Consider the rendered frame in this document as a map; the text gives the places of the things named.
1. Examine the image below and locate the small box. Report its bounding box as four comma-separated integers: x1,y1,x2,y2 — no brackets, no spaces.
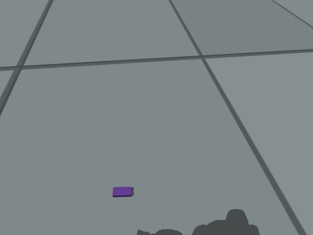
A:
112,187,132,197

